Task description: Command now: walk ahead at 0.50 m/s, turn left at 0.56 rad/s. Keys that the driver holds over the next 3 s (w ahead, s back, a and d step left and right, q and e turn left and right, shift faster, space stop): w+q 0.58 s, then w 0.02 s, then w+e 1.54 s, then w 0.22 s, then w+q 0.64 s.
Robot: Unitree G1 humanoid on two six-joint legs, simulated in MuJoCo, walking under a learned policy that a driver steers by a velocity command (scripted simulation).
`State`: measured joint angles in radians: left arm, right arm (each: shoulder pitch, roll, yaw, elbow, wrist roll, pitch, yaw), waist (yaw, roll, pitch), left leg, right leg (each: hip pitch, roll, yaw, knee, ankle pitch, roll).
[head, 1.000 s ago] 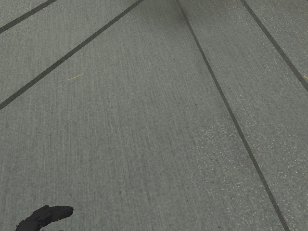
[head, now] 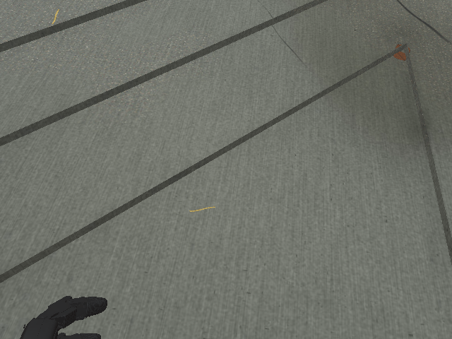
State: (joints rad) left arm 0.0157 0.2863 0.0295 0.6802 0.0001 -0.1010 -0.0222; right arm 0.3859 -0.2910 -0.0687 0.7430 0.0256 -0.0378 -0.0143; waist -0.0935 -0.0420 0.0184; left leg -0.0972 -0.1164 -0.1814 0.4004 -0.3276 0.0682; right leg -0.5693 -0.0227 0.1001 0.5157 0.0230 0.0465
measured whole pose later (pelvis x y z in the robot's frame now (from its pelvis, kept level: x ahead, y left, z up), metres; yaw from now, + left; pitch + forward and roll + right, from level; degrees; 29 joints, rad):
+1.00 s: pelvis +0.51 +0.15 +0.00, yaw +17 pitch +1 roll +2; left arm 0.15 0.28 0.04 0.77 -0.02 -0.06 -0.04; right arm 0.30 -0.27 -0.05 0.78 -0.01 -0.08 0.00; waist -0.05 -0.05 0.02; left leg 0.08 -0.08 0.12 0.19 -0.30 0.06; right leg -0.67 -0.08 0.02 0.64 0.12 0.00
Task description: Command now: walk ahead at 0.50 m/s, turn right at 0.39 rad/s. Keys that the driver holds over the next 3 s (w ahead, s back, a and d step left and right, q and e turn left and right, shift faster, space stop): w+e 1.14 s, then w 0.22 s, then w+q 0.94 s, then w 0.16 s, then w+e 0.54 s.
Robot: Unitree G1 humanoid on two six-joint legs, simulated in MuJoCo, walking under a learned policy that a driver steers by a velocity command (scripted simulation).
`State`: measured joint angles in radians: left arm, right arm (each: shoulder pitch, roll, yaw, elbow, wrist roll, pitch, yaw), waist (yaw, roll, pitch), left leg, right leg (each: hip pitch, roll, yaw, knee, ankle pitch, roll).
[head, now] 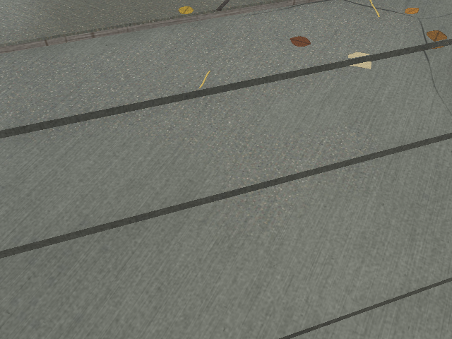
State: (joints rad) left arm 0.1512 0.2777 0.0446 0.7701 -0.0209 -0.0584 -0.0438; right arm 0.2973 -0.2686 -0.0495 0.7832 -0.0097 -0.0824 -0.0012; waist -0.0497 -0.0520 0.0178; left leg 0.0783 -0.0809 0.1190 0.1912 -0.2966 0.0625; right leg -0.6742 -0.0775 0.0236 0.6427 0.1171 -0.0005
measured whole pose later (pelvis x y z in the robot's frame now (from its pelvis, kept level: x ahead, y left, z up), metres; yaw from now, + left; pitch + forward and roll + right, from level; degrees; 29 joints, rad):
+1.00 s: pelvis +0.52 -0.16 +0.02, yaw -36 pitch +1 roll +3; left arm 0.17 0.31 0.07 0.59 -0.02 0.00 -0.04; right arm 0.28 -0.33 -0.09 0.80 0.01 -0.05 -0.01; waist -0.04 0.01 0.03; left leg -0.11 0.14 0.17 0.68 -0.46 -0.06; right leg -0.50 -0.03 -0.04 0.68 -0.19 -0.08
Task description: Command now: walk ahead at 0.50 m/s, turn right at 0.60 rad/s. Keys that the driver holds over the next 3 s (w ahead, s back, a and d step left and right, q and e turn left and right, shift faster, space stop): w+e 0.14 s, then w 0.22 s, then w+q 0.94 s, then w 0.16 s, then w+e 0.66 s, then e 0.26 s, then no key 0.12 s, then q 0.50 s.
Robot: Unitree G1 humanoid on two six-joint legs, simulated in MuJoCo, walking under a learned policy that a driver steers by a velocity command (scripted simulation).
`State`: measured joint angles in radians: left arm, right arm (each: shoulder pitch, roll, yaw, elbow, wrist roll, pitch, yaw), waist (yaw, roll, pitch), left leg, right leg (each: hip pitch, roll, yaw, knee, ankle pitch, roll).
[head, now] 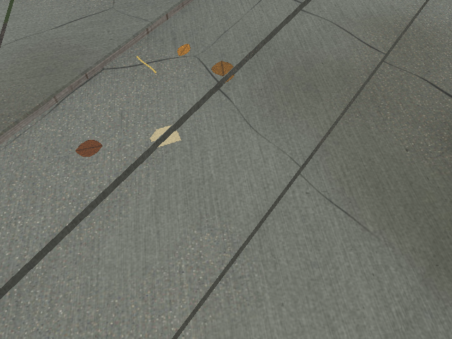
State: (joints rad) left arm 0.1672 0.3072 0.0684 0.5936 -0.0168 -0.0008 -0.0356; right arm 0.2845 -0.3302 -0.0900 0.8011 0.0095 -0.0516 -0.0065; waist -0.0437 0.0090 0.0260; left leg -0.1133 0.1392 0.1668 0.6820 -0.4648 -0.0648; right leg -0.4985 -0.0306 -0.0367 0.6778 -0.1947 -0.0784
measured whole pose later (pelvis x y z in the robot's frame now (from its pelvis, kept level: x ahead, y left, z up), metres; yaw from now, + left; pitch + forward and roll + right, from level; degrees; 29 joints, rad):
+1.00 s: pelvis +0.59 -0.03 +0.01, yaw +7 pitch +2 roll -1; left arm 0.02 0.25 0.03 0.61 0.00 -0.11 -0.01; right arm 0.43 -0.30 -0.06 0.80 0.01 -0.02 -0.02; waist -0.09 0.01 0.01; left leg -0.08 -0.10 -0.25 0.57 -0.46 0.06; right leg -0.42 0.04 0.06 0.46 -0.06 0.01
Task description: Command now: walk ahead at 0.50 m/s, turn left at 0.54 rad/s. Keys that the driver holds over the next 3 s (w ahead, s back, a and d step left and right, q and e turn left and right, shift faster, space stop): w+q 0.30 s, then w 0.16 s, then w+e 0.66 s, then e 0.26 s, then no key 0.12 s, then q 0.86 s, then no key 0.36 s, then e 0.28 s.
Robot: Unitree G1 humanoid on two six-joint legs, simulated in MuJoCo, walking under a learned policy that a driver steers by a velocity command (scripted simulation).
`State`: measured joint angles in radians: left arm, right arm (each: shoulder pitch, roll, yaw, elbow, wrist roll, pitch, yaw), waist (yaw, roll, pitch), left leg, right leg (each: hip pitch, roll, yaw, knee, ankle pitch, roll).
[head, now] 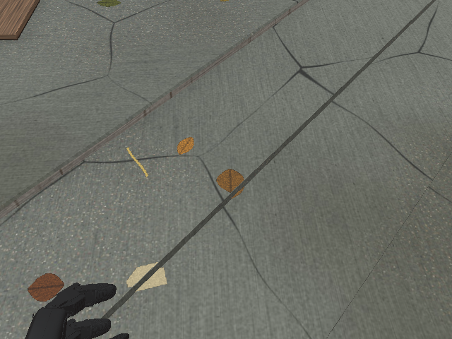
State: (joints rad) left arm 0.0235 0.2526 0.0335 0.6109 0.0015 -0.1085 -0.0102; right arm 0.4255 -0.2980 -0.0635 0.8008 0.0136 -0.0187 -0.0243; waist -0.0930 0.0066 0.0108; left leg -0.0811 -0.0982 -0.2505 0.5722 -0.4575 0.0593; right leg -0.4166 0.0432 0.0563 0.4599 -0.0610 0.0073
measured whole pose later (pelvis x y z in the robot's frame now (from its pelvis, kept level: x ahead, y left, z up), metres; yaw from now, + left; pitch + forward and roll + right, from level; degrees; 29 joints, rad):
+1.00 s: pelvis +0.51 +0.09 +0.04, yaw +2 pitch +2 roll +1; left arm 0.07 0.23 0.04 0.72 -0.02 -0.02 -0.06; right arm 0.38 -0.27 -0.08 0.83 0.01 -0.06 -0.02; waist -0.08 -0.02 0.03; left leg 0.12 0.03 0.27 0.27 -0.41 -0.03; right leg -0.62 -0.05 -0.05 0.67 -0.09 -0.05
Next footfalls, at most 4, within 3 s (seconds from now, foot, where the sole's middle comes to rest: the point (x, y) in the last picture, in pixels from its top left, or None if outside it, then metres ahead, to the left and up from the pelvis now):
0.48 left None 0.38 0.19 -0.73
1.06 right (214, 261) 0.71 0.00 -0.73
1.48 left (164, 192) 0.97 0.15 -0.69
1.84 right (234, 237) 0.80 -0.07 -0.73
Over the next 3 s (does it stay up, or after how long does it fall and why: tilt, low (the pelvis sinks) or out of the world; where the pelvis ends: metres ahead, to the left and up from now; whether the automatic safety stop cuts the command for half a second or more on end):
stays up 0.87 0.08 0.08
